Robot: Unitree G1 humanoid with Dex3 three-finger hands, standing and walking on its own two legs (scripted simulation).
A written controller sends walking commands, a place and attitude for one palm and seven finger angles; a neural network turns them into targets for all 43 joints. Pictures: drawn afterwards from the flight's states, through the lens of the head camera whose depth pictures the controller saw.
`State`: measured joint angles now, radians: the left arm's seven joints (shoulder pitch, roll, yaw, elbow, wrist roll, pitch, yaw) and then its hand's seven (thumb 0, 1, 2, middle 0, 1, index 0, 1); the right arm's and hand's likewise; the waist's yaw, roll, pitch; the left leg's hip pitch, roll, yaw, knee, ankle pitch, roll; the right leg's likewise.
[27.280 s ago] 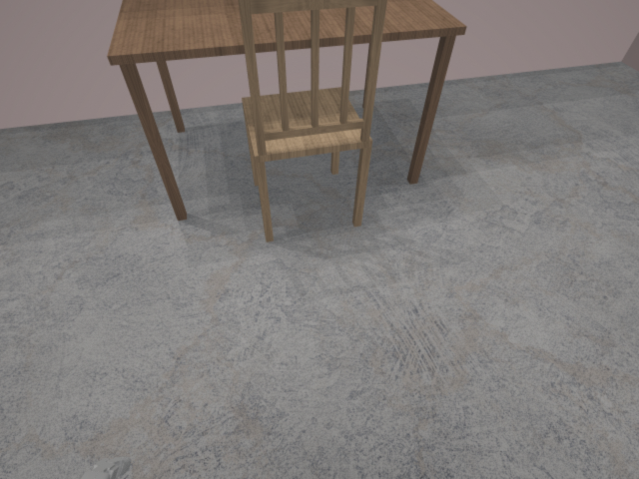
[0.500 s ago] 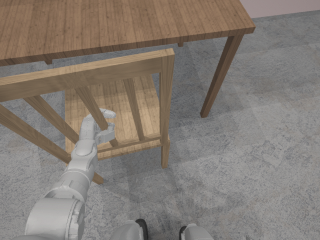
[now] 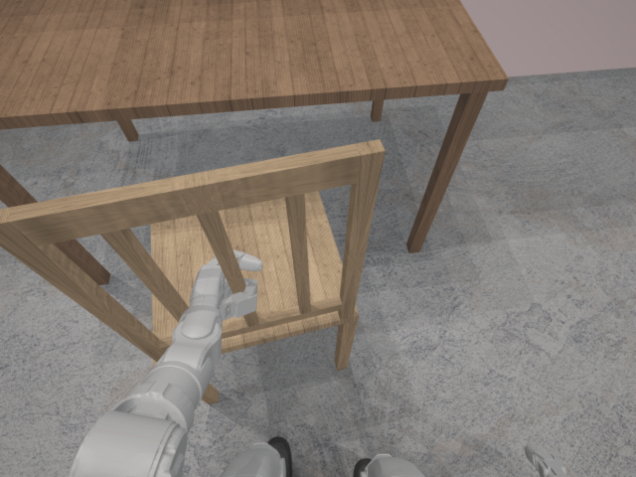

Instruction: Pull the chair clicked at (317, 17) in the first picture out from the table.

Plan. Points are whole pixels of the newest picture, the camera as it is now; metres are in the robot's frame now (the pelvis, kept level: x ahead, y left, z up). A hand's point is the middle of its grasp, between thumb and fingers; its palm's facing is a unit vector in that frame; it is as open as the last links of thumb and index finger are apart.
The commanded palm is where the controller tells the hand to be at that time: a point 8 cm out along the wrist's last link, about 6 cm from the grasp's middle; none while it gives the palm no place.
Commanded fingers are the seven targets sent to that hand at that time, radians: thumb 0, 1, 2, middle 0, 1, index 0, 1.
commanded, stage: step backward, pulling the chair out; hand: left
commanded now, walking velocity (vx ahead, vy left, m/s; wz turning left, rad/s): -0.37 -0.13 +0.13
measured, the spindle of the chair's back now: (235, 278) +0.39 +0.12 -0.05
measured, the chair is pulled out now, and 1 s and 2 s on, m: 0.19 0.22 0.32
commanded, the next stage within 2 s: none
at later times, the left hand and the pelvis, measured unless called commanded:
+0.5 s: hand (238, 313) +0.34 +0.11 -0.06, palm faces -0.05 -0.98 -0.19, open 5.4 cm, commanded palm +0.35 +0.17 -0.06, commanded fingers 0.00 0.90 0.90 -0.50 -1.45 -0.50 -1.45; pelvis +0.00 +0.00 +0.00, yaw +1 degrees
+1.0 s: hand (237, 316) +0.33 +0.12 -0.06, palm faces -0.02 -0.98 -0.18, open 5.4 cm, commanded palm +0.34 +0.17 -0.06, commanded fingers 0.00 0.90 0.90 -0.50 -1.45 -0.50 -1.45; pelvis -0.02 -0.01 +0.00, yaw +2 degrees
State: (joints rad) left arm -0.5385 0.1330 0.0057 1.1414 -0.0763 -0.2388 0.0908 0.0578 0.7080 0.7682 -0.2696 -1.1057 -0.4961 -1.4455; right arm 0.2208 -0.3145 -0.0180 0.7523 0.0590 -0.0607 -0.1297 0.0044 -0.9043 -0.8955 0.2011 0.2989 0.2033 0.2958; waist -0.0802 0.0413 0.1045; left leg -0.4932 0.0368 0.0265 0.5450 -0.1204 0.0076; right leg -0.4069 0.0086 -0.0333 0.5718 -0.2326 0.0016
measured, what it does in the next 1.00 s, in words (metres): steps on the spot: left foot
